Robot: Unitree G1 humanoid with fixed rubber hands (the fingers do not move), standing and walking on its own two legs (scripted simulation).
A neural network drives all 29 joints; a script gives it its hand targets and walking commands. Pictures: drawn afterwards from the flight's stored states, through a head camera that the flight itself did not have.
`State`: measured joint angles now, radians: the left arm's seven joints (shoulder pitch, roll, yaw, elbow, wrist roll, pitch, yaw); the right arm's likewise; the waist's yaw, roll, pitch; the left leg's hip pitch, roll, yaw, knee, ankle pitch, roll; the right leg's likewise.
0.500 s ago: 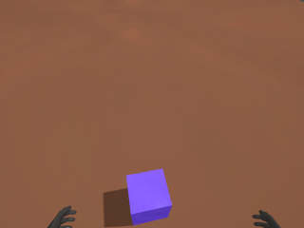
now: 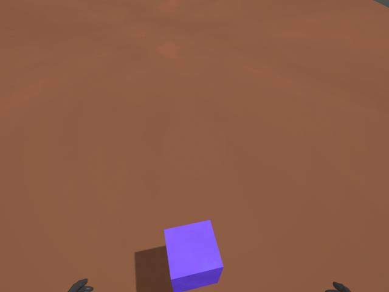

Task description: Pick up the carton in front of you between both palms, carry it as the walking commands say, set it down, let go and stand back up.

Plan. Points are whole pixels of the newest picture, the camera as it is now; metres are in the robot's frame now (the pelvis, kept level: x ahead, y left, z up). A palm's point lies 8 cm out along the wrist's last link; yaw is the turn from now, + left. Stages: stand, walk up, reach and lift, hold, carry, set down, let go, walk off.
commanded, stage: stand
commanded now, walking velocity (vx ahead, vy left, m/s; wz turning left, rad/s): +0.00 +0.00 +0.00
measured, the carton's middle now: (191, 257) +0.40 +0.04 -0.65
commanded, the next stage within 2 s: none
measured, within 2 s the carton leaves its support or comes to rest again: neither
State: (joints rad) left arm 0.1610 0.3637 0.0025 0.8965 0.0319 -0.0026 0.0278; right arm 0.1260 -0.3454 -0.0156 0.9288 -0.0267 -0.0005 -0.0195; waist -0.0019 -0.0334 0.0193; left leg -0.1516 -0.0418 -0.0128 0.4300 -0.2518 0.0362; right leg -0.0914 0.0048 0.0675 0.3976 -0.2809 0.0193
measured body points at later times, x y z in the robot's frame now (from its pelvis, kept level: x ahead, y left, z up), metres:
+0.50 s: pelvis -0.01 +0.00 +0.00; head -0.02 +0.01 +0.45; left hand +0.08 +0.30 -0.12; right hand +0.09 -0.32 -0.10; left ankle -0.01 +0.10 -0.74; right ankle -0.04 -0.14 -0.74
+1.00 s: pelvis -0.02 -0.01 +0.01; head -0.02 +0.00 +0.46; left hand +0.08 +0.30 -0.12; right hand +0.08 -0.32 -0.10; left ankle -0.01 +0.10 -0.74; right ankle -0.04 -0.14 -0.74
